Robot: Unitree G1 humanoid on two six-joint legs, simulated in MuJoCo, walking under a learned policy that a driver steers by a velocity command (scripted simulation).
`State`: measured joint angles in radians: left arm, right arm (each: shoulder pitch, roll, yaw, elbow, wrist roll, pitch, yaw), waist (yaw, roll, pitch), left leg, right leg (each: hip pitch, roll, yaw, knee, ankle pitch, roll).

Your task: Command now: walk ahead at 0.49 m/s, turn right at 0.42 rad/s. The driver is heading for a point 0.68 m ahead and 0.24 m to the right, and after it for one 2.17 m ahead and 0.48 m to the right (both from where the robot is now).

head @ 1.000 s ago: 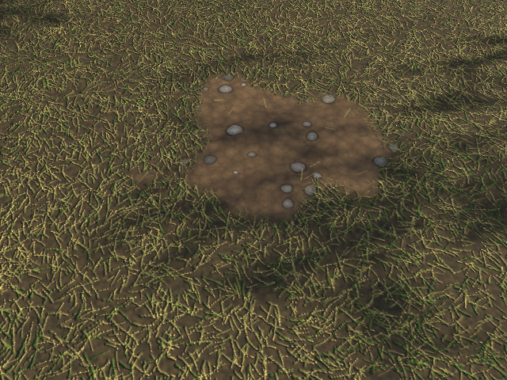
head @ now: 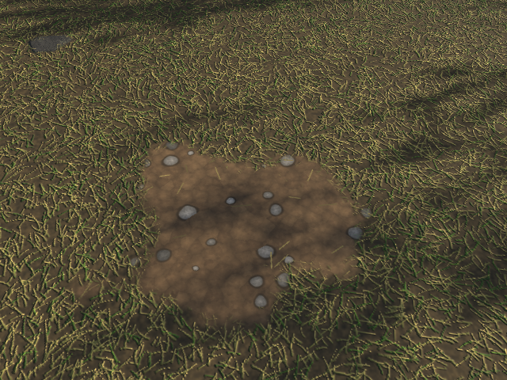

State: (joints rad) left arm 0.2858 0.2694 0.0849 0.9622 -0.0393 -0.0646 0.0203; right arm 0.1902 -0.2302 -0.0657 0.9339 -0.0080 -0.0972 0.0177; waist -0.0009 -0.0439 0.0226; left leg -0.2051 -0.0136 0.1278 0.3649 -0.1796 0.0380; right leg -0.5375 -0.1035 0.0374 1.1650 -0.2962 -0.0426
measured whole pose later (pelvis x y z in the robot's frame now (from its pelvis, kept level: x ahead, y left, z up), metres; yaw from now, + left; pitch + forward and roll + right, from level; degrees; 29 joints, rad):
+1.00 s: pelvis +0.56 -0.12 +0.00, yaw -33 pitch +2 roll +1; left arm 0.28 0.30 0.07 0.73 -0.02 -0.04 0.01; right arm 0.20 -0.26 -0.06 0.84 -0.01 -0.11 0.02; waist -0.02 -0.04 0.01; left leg -0.28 -0.03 0.03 0.43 -0.18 0.03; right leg -0.48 -0.01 0.07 1.16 -0.37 -0.03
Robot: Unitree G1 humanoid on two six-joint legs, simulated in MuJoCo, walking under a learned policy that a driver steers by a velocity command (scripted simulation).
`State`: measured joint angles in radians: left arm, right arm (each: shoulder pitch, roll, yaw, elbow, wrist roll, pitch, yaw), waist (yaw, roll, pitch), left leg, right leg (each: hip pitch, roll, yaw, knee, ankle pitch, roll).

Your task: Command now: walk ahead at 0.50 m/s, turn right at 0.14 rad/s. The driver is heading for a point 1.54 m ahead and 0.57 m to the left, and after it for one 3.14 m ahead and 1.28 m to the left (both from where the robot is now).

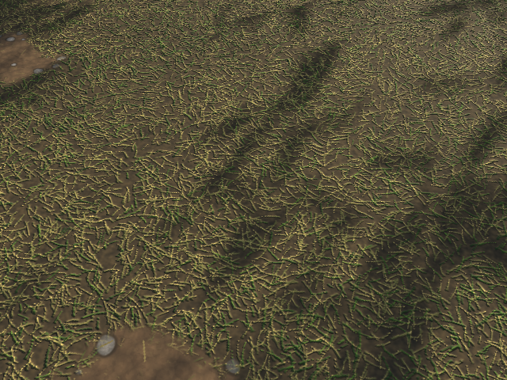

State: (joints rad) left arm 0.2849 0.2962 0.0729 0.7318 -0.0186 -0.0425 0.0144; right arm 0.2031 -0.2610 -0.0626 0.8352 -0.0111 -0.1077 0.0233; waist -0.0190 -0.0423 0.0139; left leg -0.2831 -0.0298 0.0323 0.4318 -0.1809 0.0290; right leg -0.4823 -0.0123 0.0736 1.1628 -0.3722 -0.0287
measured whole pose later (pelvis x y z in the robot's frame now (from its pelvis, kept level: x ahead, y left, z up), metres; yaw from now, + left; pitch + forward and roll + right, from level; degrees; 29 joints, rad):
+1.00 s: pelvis +0.49 +0.11 +0.00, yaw +30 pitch +2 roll -1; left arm 0.15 0.31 0.06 0.71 0.01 -0.10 0.01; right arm 0.28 -0.28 -0.07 0.72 0.01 -0.04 0.02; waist -0.03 -0.02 0.05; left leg -0.27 -0.10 -0.04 0.42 -0.17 0.10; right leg -0.60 -0.10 0.06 1.07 -0.30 0.03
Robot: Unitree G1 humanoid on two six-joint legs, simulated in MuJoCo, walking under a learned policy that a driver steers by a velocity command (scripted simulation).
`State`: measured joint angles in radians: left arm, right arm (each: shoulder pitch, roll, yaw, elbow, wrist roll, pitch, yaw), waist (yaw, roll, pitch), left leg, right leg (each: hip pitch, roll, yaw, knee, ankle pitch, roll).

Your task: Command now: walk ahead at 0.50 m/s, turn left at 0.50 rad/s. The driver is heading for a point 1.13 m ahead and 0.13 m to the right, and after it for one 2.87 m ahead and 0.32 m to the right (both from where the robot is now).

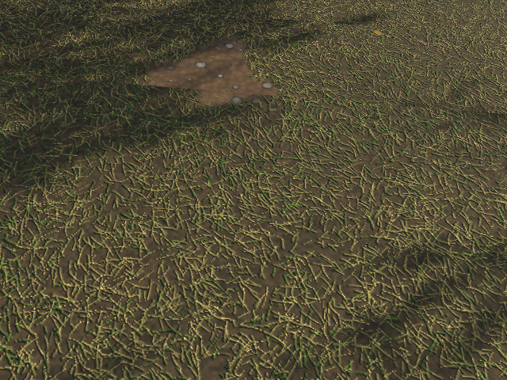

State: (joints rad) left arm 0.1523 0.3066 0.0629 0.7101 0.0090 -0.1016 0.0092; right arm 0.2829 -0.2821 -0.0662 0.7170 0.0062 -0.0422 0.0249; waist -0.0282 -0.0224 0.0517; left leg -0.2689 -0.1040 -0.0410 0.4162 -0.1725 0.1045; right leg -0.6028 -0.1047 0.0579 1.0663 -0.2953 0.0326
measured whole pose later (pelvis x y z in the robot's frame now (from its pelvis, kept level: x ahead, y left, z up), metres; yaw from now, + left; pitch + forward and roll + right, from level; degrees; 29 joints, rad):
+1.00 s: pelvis +0.57 +0.03 +0.00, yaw +4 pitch +1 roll +1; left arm 0.26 0.31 0.05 0.81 -0.03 -0.06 -0.01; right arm 0.25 -0.26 -0.05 0.76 -0.01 -0.08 0.03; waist -0.01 -0.05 0.02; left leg -0.25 -0.04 0.07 0.39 -0.16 0.06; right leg -0.53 -0.08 0.04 1.12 -0.32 -0.01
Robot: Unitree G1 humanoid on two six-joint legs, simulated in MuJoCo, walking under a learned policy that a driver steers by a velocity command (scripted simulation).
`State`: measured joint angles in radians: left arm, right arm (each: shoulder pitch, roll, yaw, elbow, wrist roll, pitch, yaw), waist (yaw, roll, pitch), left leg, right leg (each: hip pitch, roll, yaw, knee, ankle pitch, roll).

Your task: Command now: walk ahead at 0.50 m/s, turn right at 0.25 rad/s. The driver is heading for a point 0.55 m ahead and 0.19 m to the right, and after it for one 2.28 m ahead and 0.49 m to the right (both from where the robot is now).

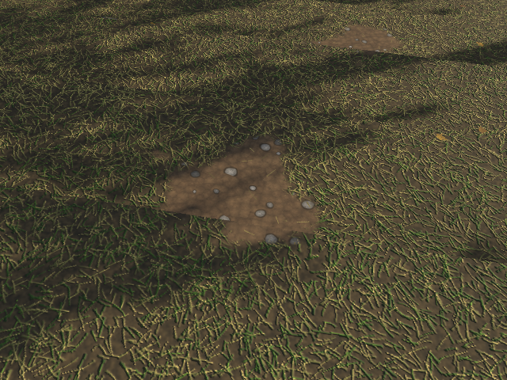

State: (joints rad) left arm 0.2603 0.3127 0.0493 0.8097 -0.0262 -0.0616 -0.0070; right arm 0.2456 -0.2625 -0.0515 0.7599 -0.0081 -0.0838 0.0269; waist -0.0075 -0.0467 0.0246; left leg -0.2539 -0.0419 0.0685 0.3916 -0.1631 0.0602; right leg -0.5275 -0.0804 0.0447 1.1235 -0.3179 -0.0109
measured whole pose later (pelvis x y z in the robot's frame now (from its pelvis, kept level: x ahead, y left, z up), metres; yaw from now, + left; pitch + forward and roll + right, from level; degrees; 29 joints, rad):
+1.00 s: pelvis +0.44 -0.09 +0.01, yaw -32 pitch +3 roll +0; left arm 0.19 0.34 0.05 0.67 0.07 -0.06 -0.06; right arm 0.17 -0.32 -0.04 0.73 -0.01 -0.09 -0.03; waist -0.03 0.00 0.00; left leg -0.24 0.02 0.09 0.29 -0.09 0.03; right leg -0.44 0.00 0.04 1.00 -0.50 0.10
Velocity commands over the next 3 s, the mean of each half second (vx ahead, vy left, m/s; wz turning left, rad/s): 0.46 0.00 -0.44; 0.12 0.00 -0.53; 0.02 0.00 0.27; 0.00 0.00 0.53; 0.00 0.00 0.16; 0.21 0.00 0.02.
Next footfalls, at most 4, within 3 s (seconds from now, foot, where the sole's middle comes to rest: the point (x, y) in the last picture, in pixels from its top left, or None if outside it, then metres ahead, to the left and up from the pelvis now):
0.34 right None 0.35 -0.18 -0.78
0.80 left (267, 349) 0.56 -0.04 -0.78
1.08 right None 0.39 -0.22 -0.78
1.66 right None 0.45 -0.23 -0.78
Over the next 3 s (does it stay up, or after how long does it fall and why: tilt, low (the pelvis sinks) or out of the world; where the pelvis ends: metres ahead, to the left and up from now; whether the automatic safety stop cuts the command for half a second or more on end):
stays up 0.55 -0.12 0.00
